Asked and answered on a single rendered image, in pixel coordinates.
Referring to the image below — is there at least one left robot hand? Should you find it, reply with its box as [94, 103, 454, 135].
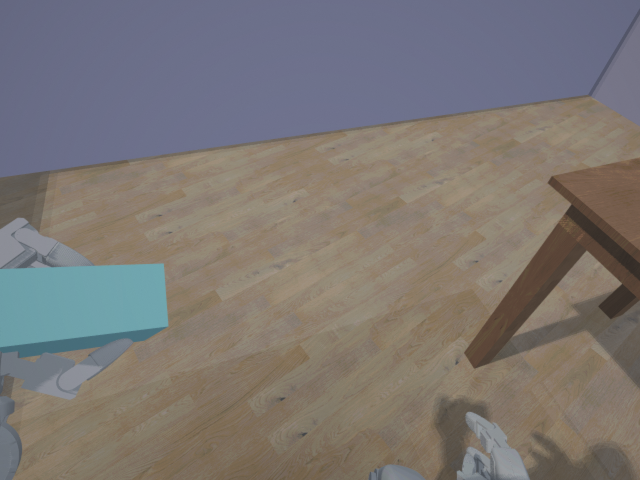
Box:
[0, 218, 133, 400]

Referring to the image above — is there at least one sponge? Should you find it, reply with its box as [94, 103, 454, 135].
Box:
[0, 263, 168, 358]

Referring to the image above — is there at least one right robot hand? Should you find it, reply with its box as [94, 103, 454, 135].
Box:
[457, 412, 530, 480]

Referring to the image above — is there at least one table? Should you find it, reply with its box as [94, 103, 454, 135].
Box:
[464, 157, 640, 369]

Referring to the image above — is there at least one left robot forearm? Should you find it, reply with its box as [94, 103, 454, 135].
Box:
[0, 396, 22, 480]

